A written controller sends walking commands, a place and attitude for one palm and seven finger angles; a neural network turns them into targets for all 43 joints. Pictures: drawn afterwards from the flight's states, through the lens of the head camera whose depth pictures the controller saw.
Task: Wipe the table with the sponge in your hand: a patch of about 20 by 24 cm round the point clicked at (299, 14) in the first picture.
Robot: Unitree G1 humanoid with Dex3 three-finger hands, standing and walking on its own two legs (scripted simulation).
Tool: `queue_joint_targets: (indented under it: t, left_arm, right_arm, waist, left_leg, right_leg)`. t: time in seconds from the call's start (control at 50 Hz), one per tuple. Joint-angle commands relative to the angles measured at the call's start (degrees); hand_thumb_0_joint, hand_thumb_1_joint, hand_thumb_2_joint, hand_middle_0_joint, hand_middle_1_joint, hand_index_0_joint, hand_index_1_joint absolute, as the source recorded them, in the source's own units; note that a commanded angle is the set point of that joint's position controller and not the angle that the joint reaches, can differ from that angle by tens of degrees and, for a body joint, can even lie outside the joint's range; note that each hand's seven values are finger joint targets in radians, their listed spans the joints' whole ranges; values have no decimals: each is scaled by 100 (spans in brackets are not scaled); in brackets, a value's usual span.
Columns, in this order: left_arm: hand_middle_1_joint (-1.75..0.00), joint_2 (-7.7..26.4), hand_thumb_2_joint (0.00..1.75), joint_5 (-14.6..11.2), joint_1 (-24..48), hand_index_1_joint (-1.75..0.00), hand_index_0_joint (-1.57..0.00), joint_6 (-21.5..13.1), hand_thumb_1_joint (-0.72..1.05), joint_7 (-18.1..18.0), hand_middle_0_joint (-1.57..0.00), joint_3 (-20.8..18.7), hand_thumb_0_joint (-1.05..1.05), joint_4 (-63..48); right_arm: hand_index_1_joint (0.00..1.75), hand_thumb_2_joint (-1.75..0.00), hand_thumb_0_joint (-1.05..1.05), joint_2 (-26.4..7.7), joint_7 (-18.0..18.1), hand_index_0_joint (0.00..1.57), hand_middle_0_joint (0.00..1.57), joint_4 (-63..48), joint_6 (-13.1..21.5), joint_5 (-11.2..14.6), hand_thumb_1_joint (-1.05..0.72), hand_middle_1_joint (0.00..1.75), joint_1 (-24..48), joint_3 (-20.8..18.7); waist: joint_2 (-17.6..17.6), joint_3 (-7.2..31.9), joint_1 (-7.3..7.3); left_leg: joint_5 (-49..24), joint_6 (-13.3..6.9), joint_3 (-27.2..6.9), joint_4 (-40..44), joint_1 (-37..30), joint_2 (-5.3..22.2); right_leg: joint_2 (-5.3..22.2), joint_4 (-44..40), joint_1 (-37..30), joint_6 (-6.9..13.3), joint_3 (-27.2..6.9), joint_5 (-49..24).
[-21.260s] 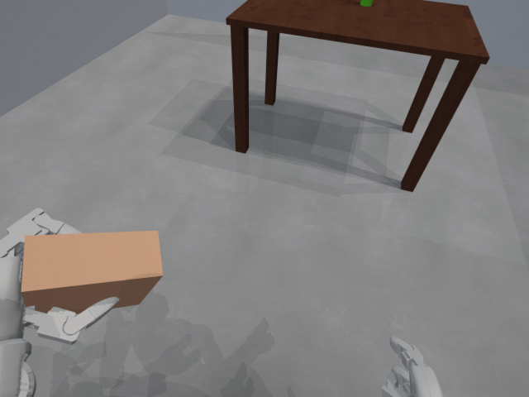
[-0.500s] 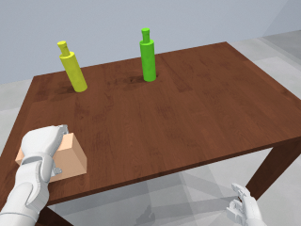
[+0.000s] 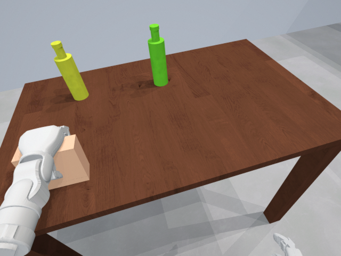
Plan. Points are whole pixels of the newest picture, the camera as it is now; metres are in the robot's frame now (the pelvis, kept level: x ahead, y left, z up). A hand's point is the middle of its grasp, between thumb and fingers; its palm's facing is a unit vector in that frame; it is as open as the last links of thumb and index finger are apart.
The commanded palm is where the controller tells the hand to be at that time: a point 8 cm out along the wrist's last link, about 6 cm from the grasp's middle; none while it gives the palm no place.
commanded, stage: wipe forward along the first lane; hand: left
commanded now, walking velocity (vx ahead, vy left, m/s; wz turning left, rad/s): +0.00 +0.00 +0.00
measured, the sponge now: (59, 169) +0.30 +0.34 +0.03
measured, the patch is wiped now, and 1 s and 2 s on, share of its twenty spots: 0.20 0.25 0.60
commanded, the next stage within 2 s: slide across to the middle lane in 0.82 s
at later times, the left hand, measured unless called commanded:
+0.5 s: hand (58, 138) +0.37 +0.35 +0.08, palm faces -0.12 +0.01 -0.99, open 9.8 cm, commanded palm +0.35 +0.35 +0.11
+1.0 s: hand (59, 124) +0.41 +0.37 +0.08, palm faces -0.15 +0.03 -0.99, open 9.8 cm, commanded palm +0.40 +0.35 +0.12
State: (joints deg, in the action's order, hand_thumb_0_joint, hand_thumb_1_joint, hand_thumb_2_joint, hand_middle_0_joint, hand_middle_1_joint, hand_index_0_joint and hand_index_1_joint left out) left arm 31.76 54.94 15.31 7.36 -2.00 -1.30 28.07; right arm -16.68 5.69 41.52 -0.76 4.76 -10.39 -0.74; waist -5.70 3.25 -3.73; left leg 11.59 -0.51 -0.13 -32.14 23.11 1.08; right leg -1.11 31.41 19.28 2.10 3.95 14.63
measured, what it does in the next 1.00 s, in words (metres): stands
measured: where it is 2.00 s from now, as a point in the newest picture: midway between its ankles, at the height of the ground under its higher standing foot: outside the picture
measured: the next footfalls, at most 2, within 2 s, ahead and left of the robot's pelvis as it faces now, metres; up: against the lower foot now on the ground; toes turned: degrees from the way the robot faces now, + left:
none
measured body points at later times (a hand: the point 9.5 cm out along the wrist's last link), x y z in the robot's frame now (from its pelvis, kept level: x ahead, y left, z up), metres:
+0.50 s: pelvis +0.01 +0.01 +0.00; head +0.03 -0.01 +0.45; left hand +0.37 +0.35 +0.13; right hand +0.13 -0.26 -0.13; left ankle +0.06 +0.12 -0.73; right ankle +0.02 -0.10 -0.73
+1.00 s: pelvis +0.02 +0.02 +0.00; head +0.06 +0.01 +0.44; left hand +0.42 +0.37 +0.13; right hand +0.10 -0.26 -0.13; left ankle +0.06 +0.12 -0.73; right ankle +0.02 -0.10 -0.73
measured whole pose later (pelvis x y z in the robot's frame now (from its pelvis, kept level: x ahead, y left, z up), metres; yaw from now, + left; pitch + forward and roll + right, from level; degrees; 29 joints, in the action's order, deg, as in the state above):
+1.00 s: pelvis +0.02 +0.02 +0.00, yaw -1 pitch +9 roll -2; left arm 38.1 60.4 37.9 3.0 -3.2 -2.5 54.6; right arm -17.0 3.9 41.3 -4.2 5.1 -15.5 -0.9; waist -3.5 5.4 1.1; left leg 13.3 -1.4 0.2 -35.0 31.3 1.0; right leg -1.1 31.6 26.4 0.9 3.2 14.8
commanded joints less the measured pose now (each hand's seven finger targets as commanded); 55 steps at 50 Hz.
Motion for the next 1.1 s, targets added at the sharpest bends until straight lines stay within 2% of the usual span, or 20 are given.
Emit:
queue_joint_targets:
  t: [0.0, 0.02, 0.06, 0.12, 0.2, 0.22, 0.24, 0.32, 0.36, 0.4, 0.42, 0.46, 0.52, 0.58, 0.62, 0.68, 0.76, 0.82, 0.96, 1.08]
  left_arm:
    - [-160, 1369, 130, 289, 1824, -160, -120, 47, 10, -211, -120, -274, 0, 52]
    - [-160, 1597, 130, 305, 1872, -160, -120, 15, 10, -218, -120, -473, 0, 46]
    - [-160, 1290, 130, 321, 2003, -160, -120, -36, 10, -214, -120, -200, 0, 110]
    - [-160, 1662, 130, 299, 2244, -160, -120, -85, 10, -244, -120, -460, 0, 356]
    - [-160, 1558, 130, 411, 2668, -160, -120, -119, 10, -284, -120, -253, 0, 707]
    - [-160, 1892, 130, 441, 2607, -160, -120, -144, 10, -304, -120, -559, 0, 750]
    - [-160, 1498, 130, 469, 2625, -160, -120, -143, 10, -291, -120, -203, 0, 770]
    - [-160, 1791, 130, 432, 2425, -160, -120, -146, 10, -316, -120, -537, 0, 937]
    - [-160, 1458, 130, 434, 2448, -160, -120, -154, 10, -323, -120, -271, 0, 945]
    - [-160, 1465, 130, 454, 2566, -160, -120, -150, 10, -336, -120, -243, 0, 925]
    - [-160, 1766, 130, 442, 2570, -160, -120, -185, 10, -351, -120, -531, 0, 949]
    - [-160, 1522, 130, 455, 2725, -160, -120, -193, 10, -369, -120, -282, 0, 1065]
    - [-160, 1916, 130, 485, 2872, -160, -120, -213, 10, -391, -120, -572, 0, 1221]
    - [-160, 1689, 130, 585, 3220, -160, -120, -191, 10, -396, -120, -246, 0, 1391]
    - [-160, 2019, 130, 622, 3388, -160, -120, -196, 10, -404, -120, -474, 0, 1538]
    - [-160, 1746, 130, 662, 3447, -160, -120, -233, 10, -410, -120, -220, 0, 1614]
    - [-160, 1987, 130, 663, 3881, -160, -120, -268, 10, -409, -120, -288, 0, 1837]
    - [-160, 2349, 130, 739, 3942, -160, -120, -313, 10, -396, -120, -545, 0, 1969]
    - [-160, 2005, 130, 640, 4122, -160, -120, -403, 10, -343, -120, -224, 0, 1914]
    - [-160, 1736, 130, 361, 4019, -160, -120, -472, 10, -427, -120, -228, 0, 1376]
  right_arm:
    - [30, -90, 0, -723, 30, 20, 20, -778, 250, 9, -90, 30, 517, -222]
    - [30, -90, 0, -748, 31, 20, 20, -787, 250, 1, -90, 30, 514, -226]
    - [30, -90, 0, -706, 16, 20, 20, -830, 232, 8, -90, 30, 411, -231]
    - [30, -90, 0, -751, 26, 20, 20, -794, 194, 19, -90, 30, 385, -227]
    - [30, -90, 0, -755, 13, 20, 20, -748, 151, 25, -90, 30, 202, -243]
    - [30, -90, 0, -787, 8, 20, 20, -731, 140, 12, -90, 30, 179, -255]
    - [30, -90, 0, -748, -6, 20, 20, -773, 120, 16, -90, 30, 152, -249]
    - [30, -90, 0, -805, -46, 20, 20, -752, 36, 14, -90, 30, 139, -272]
    - [30, -90, 0, -781, -82, 20, 20, -765, 17, 18, -90, 30, 88, -280]
    - [30, -90, 0, -796, -99, 20, 20, -755, -14, 16, -90, 30, 65, -283]
    - [30, -90, 0, -823, -84, 20, 20, -732, -14, 5, -90, 30, 73, -291]
    - [30, -90, 0, -806, -95, 20, 20, -722, -28, 22, -90, 30, 16, -285]
    - [30, -90, 0, -848, -82, 20, 20, -671, -48, 18, -90, 30, -11, -286]
    - [30, -90, 0, -837, -98, 20, 20, -649, -62, 34, -90, 30, -91, -283]
    - [30, -90, 0, -870, -91, 20, 20, -615, -64, 29, -90, 30, -132, -277]
    - [30, -90, 0, -841, -110, 20, 20, -635, -76, 22, -90, 30, -242, -299]
    - [30, -90, 0, -876, -97, 20, 20, -597, -103, 33, -90, 30, -343, -280]
    - [30, -90, 0, -923, -105, 20, 20, -565, -112, 13, -90, 30, -422, -284]
    - [30, -90, 0, -898, -136, 20, 20, -556, -140, 22, -90, 30, -556, -327]
    - [30, -90, 0, -834, -141, 20, 20, -527, -114, 32, -90, 30, -427, -377]
  waist:
    - [701, 516, 216]
    - [640, 573, 171]
    - [711, 708, 238]
    - [673, 667, 238]
    - [703, 795, 341]
    - [593, 906, 264]
    - [559, 936, 322]
    - [671, 1045, 235]
    - [656, 1004, 293]
    - [636, 972, 326]
    - [672, 1035, 274]
    - [764, 924, 372]
    - [763, 998, 329]
    - [597, 936, 455]
    - [583, 1005, 431]
    - [537, 1213, 485]
    - [610, 1166, 608]
    - [326, 1330, 519]
    - [413, 1506, 636]
    - [263, 1679, 541]
  left_leg:
    - [680, -219, -57, 344, -430, -298]
    - [688, -214, -105, 365, -410, -287]
    - [668, -224, -89, 332, -413, -283]
    - [751, -227, -115, 337, -303, -263]
    - [709, -242, -94, 285, -298, -256]
    - [617, -233, -120, 284, -297, -246]
    - [538, -240, -103, 253, -315, -260]
    - [255, -234, -115, 230, -280, -222]
    - [185, -243, -114, 224, -355, -208]
    - [168, -242, -118, 244, -393, -193]
    - [140, -247, -128, 245, -356, -183]
    - [207, -253, -120, 246, -322, -194]
    - [201, -254, -134, 272, -279, -190]
    - [345, -253, -146, 288, -359, -192]
    - [363, -250, -187, 301, -313, -185]
    - [218, -259, -153, 205, -404, -184]
    - [243, -265, -160, 166, -272, -171]
    - [57, -250, -177, 156, -279, -165]
    - [-108, -272, -158, 88, -388, -131]
    - [-357, -254, -212, 190, -782, -76]
  right_leg:
    - [7, -918, 432, 23, -519, 645]
    - [-8, -882, 400, 59, -550, 609]
    - [-3, -831, 409, 26, -464, 543]
    - [-11, -831, 437, 36, -507, 599]
    - [-4, -767, 510, 12, -450, 501]
    - [-36, -733, 444, 52, -476, 421]
    - [-28, -693, 444, 47, -419, 320]
    - [-42, -688, 321, 65, -445, 17]
    - [-44, -656, 417, 50, -363, -68]
    - [-48, -668, 479, 53, -345, -99]
    - [-56, -666, 407, 69, -391, -121]
    - [-48, -667, 503, 38, -341, -69]
    - [-56, -681, 452, 53, -374, -66]
    - [-64, -655, 684, 41, -304, 79]
    - [-80, -642, 670, 68, -323, 85]
    - [-77, -610, 663, 57, -316, -50]
    - [-73, -610, 709, 32, -327, -65]
    - [-91, -562, 681, 92, -352, -202]
    - [-71, -589, 600, 58, -386, -388]
    - [-65, -658, 431, 91, -384, -543]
